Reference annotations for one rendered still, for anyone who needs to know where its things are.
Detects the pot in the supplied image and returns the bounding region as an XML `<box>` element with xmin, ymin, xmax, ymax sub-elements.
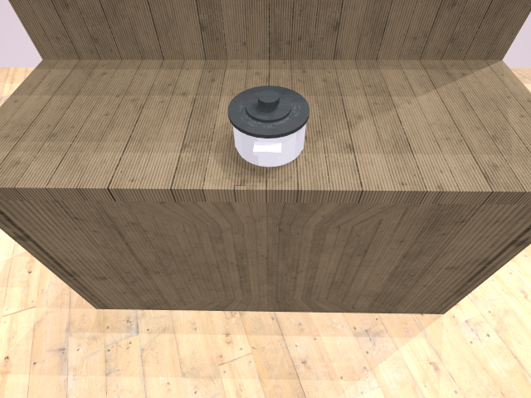
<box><xmin>233</xmin><ymin>124</ymin><xmax>306</xmax><ymax>167</ymax></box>

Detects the knob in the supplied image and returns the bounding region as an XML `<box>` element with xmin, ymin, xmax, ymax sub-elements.
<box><xmin>258</xmin><ymin>90</ymin><xmax>280</xmax><ymax>109</ymax></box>

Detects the lid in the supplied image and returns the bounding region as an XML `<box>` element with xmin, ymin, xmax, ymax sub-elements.
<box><xmin>228</xmin><ymin>85</ymin><xmax>309</xmax><ymax>138</ymax></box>

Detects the table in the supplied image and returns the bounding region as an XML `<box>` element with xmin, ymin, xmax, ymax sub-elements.
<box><xmin>0</xmin><ymin>0</ymin><xmax>531</xmax><ymax>314</ymax></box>

